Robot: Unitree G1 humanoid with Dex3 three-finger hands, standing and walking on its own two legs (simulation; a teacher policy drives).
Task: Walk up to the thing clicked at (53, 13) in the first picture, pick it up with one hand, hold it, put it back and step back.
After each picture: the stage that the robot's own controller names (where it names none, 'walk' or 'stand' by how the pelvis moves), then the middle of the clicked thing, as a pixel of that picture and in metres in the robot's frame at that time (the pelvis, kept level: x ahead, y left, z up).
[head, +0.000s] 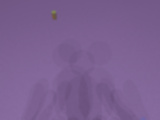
stand; (54, 15) +2.03 +0.43 -0.72
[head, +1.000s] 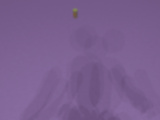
walk; (75, 13) +1.93 +0.22 -0.71
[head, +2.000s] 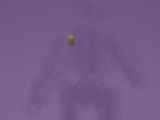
walk; (71, 40) +1.36 +0.17 -0.69
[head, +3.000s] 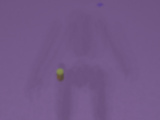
walk; (60, 75) +0.91 +0.20 -0.70
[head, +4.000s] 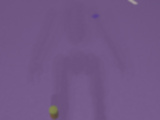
walk; (53, 112) +0.56 +0.21 -0.71
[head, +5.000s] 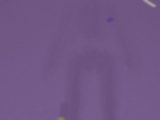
stand; out of the picture +0.46 +0.20 -0.71
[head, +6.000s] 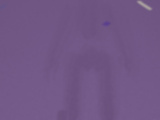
stand; out of the picture +0.42 +0.21 -0.72
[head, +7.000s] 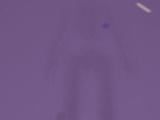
stand; out of the picture +0.41 +0.21 -0.73
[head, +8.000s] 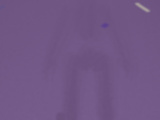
stand; out of the picture +0.40 +0.21 -0.73
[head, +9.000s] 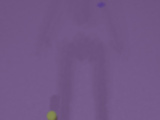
go down; (52, 117) +0.42 +0.21 -0.70
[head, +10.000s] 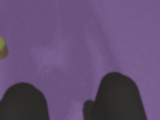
go down; out of the picture +0.49 +0.27 -0.28
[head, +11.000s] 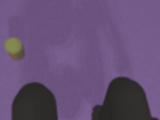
close in; (15, 50) +0.49 +0.25 -0.29
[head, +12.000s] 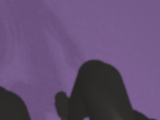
close in; out of the picture +0.47 +0.30 -0.23
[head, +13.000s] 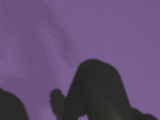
close; out of the picture +0.46 +0.31 -0.23
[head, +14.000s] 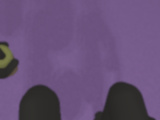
lift; (4, 62) +0.39 +0.27 -0.09
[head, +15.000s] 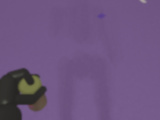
hold; (34, 94) +0.33 +0.18 +0.02
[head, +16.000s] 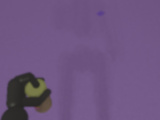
hold; (39, 96) +0.33 +0.17 -0.02
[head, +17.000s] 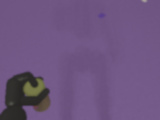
hold; (38, 95) +0.33 +0.18 -0.02
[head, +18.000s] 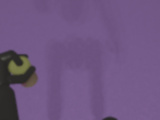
crouch; (24, 73) +0.41 +0.20 -0.07
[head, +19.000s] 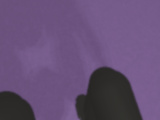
lower; out of the picture +0.51 +0.29 -0.14
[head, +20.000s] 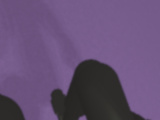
lower; out of the picture +0.45 +0.31 -0.24
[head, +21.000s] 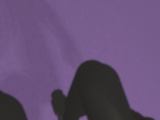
lower; out of the picture +0.45 +0.31 -0.24
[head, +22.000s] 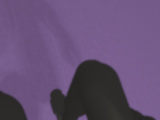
lower; out of the picture +0.45 +0.31 -0.24
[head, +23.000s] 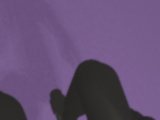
lower; out of the picture +0.45 +0.31 -0.24
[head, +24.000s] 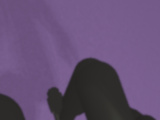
open; out of the picture +0.44 +0.31 -0.24
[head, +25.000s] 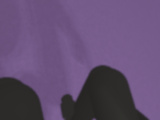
stand; out of the picture +0.45 +0.29 -0.25
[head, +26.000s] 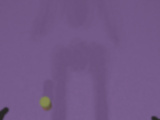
stand; (46, 103) +0.43 +0.22 -0.58
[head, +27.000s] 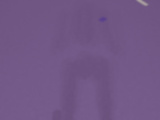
stand; out of the picture +0.41 +0.21 -0.67
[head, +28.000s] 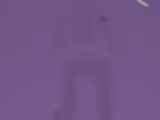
stand; out of the picture +0.41 +0.21 -0.67
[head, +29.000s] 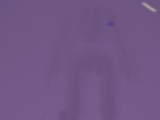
stand; out of the picture +0.42 +0.19 -0.72
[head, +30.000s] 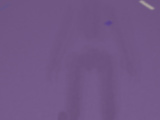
stand; out of the picture +0.41 +0.21 -0.73
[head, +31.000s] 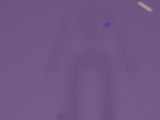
stand; out of the picture +0.40 +0.22 -0.73
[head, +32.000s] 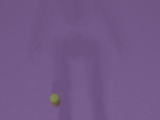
walk; (55, 100) +0.51 +0.22 -0.70
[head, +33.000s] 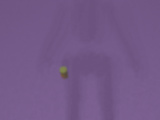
walk; (63, 72) +0.82 +0.22 -0.70
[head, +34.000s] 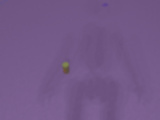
walk; (65, 68) +1.06 +0.21 -0.70
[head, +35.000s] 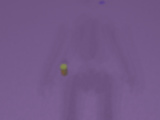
stand; (64, 70) +1.01 +0.20 -0.72
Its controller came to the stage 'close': yes
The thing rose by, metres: 0.70
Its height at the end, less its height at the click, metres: +0.00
